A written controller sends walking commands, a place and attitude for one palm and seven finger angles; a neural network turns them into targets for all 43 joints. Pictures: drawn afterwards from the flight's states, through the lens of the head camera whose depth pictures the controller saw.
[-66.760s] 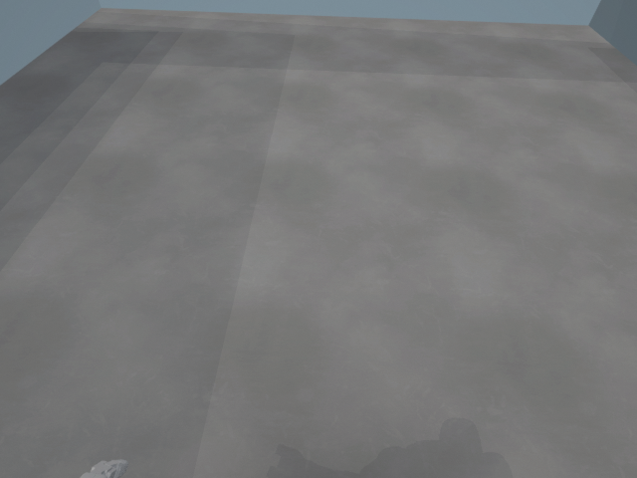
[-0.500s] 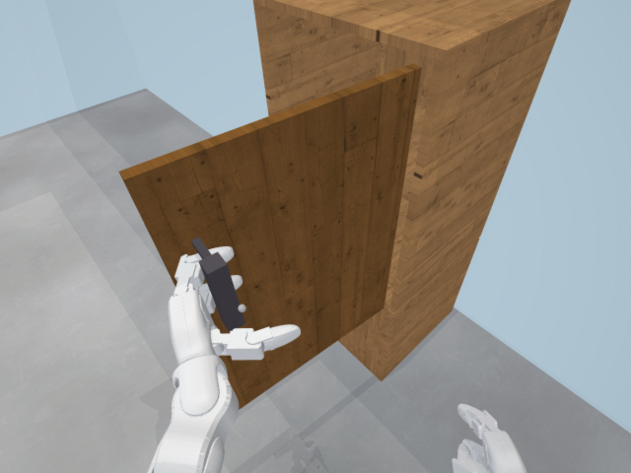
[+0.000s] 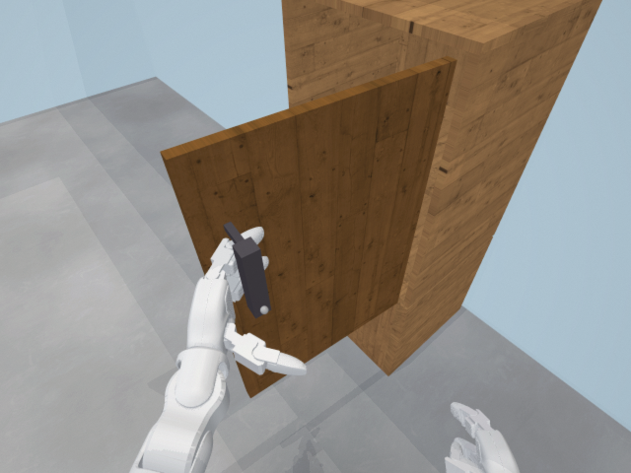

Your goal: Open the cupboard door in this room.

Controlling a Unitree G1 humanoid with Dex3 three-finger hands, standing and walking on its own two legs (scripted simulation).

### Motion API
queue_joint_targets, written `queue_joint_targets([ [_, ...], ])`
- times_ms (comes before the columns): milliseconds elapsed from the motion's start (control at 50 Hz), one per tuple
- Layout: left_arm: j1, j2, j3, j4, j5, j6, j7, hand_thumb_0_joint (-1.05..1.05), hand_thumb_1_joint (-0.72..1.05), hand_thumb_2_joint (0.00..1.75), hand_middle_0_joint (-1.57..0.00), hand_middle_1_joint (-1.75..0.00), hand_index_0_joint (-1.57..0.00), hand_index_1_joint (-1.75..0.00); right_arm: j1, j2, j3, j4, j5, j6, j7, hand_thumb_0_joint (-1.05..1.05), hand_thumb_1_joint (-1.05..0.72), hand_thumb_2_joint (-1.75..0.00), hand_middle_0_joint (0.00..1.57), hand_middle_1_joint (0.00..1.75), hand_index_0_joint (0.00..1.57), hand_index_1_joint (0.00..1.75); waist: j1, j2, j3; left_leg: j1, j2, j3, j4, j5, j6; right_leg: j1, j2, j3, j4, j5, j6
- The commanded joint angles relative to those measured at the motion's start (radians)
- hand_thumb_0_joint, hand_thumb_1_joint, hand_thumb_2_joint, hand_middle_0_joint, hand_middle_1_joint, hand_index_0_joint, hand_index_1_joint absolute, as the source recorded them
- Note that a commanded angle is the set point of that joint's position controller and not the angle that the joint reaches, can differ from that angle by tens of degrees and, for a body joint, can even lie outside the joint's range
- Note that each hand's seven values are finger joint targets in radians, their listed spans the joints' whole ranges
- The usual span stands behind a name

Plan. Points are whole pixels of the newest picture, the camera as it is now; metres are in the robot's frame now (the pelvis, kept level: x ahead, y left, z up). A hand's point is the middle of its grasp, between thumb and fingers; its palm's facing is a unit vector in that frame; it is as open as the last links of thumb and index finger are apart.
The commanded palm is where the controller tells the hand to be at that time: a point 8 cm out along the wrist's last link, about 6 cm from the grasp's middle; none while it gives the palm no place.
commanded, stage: slide the hand sideways off the handle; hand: left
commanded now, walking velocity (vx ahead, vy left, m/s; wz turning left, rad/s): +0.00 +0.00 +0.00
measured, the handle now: (245, 269) +0.34 +0.12 +0.10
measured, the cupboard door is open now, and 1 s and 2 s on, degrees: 84 84 84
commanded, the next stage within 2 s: draw the hand back to the body in 1.06 s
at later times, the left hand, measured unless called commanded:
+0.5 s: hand (248, 332) +0.25 +0.10 +0.09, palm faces -0.10 -1.00 -0.01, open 16.1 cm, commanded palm +0.23 +0.17 +0.10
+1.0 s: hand (190, 361) +0.22 +0.16 +0.09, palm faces +0.00 -1.00 -0.06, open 16.2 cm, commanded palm +0.18 +0.22 +0.10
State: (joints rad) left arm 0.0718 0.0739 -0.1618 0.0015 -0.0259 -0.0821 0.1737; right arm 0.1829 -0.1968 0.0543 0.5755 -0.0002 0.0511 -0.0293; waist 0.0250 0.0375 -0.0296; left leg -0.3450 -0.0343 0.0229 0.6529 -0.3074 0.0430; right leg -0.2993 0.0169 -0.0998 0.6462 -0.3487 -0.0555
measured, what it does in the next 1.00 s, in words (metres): stands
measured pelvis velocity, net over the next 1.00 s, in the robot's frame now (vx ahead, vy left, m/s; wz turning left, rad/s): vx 0.02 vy -0.01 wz -0.02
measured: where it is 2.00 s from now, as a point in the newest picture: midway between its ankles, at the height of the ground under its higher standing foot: outside the picture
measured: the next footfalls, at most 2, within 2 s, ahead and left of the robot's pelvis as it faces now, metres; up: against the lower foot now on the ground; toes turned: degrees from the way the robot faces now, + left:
none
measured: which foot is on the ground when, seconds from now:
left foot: down 0.00-1.00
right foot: down 0.00-1.00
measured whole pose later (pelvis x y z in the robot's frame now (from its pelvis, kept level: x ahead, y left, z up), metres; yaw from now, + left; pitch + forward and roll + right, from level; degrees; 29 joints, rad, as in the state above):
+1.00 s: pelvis +0.02 -0.01 -0.01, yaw -1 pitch +4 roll -1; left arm 0.50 0.24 0.14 -0.25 -0.28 -0.16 -0.21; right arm 0.25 -0.24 0.04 0.51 0.04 -0.12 -0.05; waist 0.02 0.05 -0.09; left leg -0.44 0.00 0.02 0.75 -0.38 0.02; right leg -0.38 0.05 -0.10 0.71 -0.40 -0.07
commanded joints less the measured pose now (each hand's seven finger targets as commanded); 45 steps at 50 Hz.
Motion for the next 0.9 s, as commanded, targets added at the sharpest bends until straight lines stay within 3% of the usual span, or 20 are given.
queue_joint_targets([
  [0,-0.363,-0.012,-0.07,-0.215,-0.121,-0.079,-0.258,0.0,-0.5,0.3,-0.15,-0.3,-0.15,-0.3,-0.107,-0.112,-0.025,-0.186,0.034,-0.093,-0.032,0.0,-0.9,-0.9,0.2,0.3,0.2,0.3,-0.066,-0.05,-0.153,0.148,0.035,-0.089,-0.099,0.069,-0.008,-0.074,-0.011,0.064,-0.123,0.13,0.019],
  [40,-0.337,-0.037,-0.051,-0.183,-0.16,-0.064,-0.244,0.0,-0.5,0.3,-0.15,-0.3,-0.15,-0.3,-0.12,-0.114,-0.019,-0.19,0.041,-0.116,-0.029,0.0,-0.9,-0.9,0.2,0.3,0.2,0.3,-0.052,-0.059,-0.114,0.122,0.036,-0.102,-0.123,-0.004,-0.014,-0.091,-0.008,0.05,-0.126,0.06,0.02],
  [60,-0.325,-0.017,-0.014,-0.178,-0.166,-0.06,-0.224,0.0,-0.5,0.3,-0.15,-0.3,-0.15,-0.3,-0.115,-0.116,-0.022,-0.187,0.041,-0.125,-0.026,0.0,-0.9,-0.9,0.2,0.3,0.2,0.3,-0.041,-0.084,-0.122,0.112,0.037,-0.107,-0.129,-0.021,-0.016,-0.086,-0.007,0.047,-0.125,0.046,0.021],
  [100,-0.286,-0.013,0.001,-0.197,-0.15,-0.058,-0.191,0.0,-0.5,0.3,-0.15,-0.3,-0.15,-0.3,-0.113,-0.117,-0.025,-0.194,0.037,-0.136,-0.016,0.0,-0.9,-0.9,0.2,0.3,0.2,0.3,-0.027,-0.086,-0.14,0.108,0.039,-0.1,-0.135,-0.021,-0.016,-0.075,-0.008,0.047,-0.119,0.04,0.023],
  [120,-0.248,0.03,0.041,-0.186,-0.139,-0.056,-0.176,0.0,-0.5,0.3,-0.15,-0.3,-0.15,-0.3,-0.108,-0.121,-0.028,-0.192,0.037,-0.138,-0.009,0.0,-0.9,-0.9,0.2,0.3,0.2,0.3,-0.013,-0.082,-0.136,0.098,0.042,-0.099,-0.139,-0.021,-0.018,-0.067,-0.007,0.048,-0.116,0.039,0.02],
  [180,-0.213,0.04,0.061,-0.209,-0.121,-0.054,-0.154,0.0,-0.5,0.3,-0.15,-0.3,-0.15,-0.3,-0.106,-0.119,-0.027,-0.199,0.033,-0.142,0.001,0.0,-0.9,-0.9,0.2,0.3,0.2,0.3,-0.01,-0.081,-0.124,0.087,0.044,-0.09,-0.143,-0.014,-0.02,-0.059,-0.006,0.051,-0.112,0.043,0.019],
  [220,-0.154,0.086,0.108,-0.212,-0.115,-0.051,-0.15,0.0,-0.5,0.3,-0.15,-0.3,-0.15,-0.3,-0.104,-0.124,-0.029,-0.201,0.032,-0.136,0.005,0.0,-0.9,-0.9,0.2,0.3,0.2,0.3,0.003,-0.077,-0.119,0.076,0.046,-0.081,-0.143,-0.003,-0.02,-0.046,-0.004,0.056,-0.118,0.046,0.017],
  [240,-0.162,0.064,0.084,-0.249,-0.111,-0.053,-0.153,0.0,-0.5,0.3,-0.15,-0.3,-0.15,-0.3,-0.112,-0.119,-0.027,-0.213,0.032,-0.136,0.007,0.0,-0.9,-0.9,0.2,0.3,0.2,0.3,-0.001,-0.059,-0.123,0.083,0.045,-0.075,-0.142,0.006,-0.02,-0.044,-0.006,0.056,-0.115,0.052,0.017],
  [360,0.008,0.116,0.161,-0.329,-0.117,-0.045,-0.152,0.0,-0.5,0.3,-0.15,-0.3,-0.15,-0.3,-0.104,-0.116,-0.031,-0.238,0.03,-0.129,0.012,0.0,-0.9,-0.9,0.2,0.3,0.2,0.3,0.018,-0.039,-0.12,0.076,0.048,-0.052,-0.13,0.076,-0.021,-0.013,0.002,0.059,-0.115,0.112,0.014],
  [440,0.04,0.134,0.176,-0.388,-0.124,-0.054,-0.158,0.0,-0.5,0.3,-0.15,-0.3,-0.15,-0.3,-0.1,-0.118,-0.034,-0.243,0.028,-0.134,0.009,0.0,-0.9,-0.9,0.2,0.3,0.2,0.3,-0.001,-0.038,-0.106,0.073,0.048,-0.048,-0.113,0.074,-0.016,-0.034,0.006,0.062,-0.117,0.112,0.019],
  [460,0.035,0.119,0.155,-0.412,-0.126,-0.061,-0.165,0.0,-0.5,0.3,-0.15,-0.3,-0.15,-0.3,-0.098,-0.118,-0.034,-0.246,0.028,-0.138,0.007,0.0,-0.9,-0.9,0.2,0.3,0.2,0.3,-0.009,-0.023,-0.109,0.078,0.047,-0.049,-0.108,0.073,-0.016,-0.043,0.006,0.061,-0.113,0.112,0.02],
  [540,0.123,0.142,0.181,-0.469,-0.142,-0.083,-0.189,0.0,-0.5,0.3,-0.15,-0.3,-0.15,-0.3,-0.074,-0.121,-0.041,-0.244,0.027,-0.163,0.004,0.0,-0.9,-0.9,0.2,0.3,0.2,0.3,-0.005,-0.005,-0.159,0.09,0.042,-0.045,-0.079,0.138,-0.014,-0.028,0.006,0.064,-0.09,0.192,0.021],
  [640,0.223,0.17,0.215,-0.493,-0.169,-0.101,-0.238,0.0,-0.5,0.3,-0.15,-0.3,-0.15,-0.3,-0.053,-0.131,-0.048,-0.246,0.03,-0.184,-0.001,0.0,-0.9,-0.9,0.2,0.3,0.2,0.3,-0.012,-0.053,-0.146,0.052,0.035,-0.041,-0.045,0.157,-0.008,-0.03,0.005,0.073,-0.079,0.244,0.031],
  [660,0.269,0.191,0.247,-0.484,-0.177,-0.101,-0.247,0.0,-0.5,0.3,-0.15,-0.3,-0.15,-0.3,-0.047,-0.133,-0.05,-0.244,0.03,-0.186,-0.004,0.0,-0.9,-0.9,0.2,0.3,0.2,0.3,-0.005,-0.052,-0.145,0.043,0.035,-0.04,-0.04,0.157,-0.01,-0.027,0.006,0.073,-0.077,0.249,0.031],
  [740,0.264,0.219,0.278,-0.508,-0.198,-0.115,-0.283,0.0,-0.5,0.3,-0.15,-0.3,-0.15,-0.3,-0.039,-0.137,-0.051,-0.242,0.031,-0.204,-0.014,0.0,-0.9,-0.9,0.2,0.3,0.2,0.3,-0.013,-0.036,-0.138,0.019,0.027,-0.039,-0.011,0.161,-0.006,-0.038,-0.003,0.089,-0.073,0.272,0.037],
  [780,0.305,0.236,0.313,-0.484,-0.22,-0.118,-0.308,0.0,-0.5,0.3,-0.15,-0.3,-0.15,-0.3,-0.029,-0.141,-0.051,-0.239,0.033,-0.209,-0.018,0.0,-0.9,-0.9,0.2,0.3,0.2,0.3,-0.012,-0.064,-0.143,-0.006,0.025,-0.041,0.002,0.158,-0.008,-0.027,-0.007,0.1,-0.071,0.289,0.043],
  [820,0.328,0.251,0.339,-0.479,-0.237,-0.124,-0.329,0.0,-0.5,0.3,-0.15,-0.3,-0.15,-0.3,-0.032,-0.144,-0.052,-0.236,0.034,-0.214,-0.02,0.0,-0.9,-0.9,0.2,0.3,0.2,0.3,-0.007,-0.041,-0.136,-0.025,0.021,-0.041,0.015,0.153,-0.009,-0.021,-0.014,0.116,-0.075,0.297,0.046],
  [880,0.363,0.279,0.396,-0.462,-0.266,-0.133,-0.359,0.0,-0.5,0.3,-0.15,-0.3,-0.15,-0.3,-0.024,-0.144,-0.054,-0.232,0.037,-0.22,-0.024,0.0,-0.9,-0.9,0.2,0.3,0.2,0.3,-0.005,-0.073,-0.154,-0.051,0.019,-0.045,0.033,0.153,-0.013,-0.004,-0.027,0.135,-0.07,0.34,0.06],
])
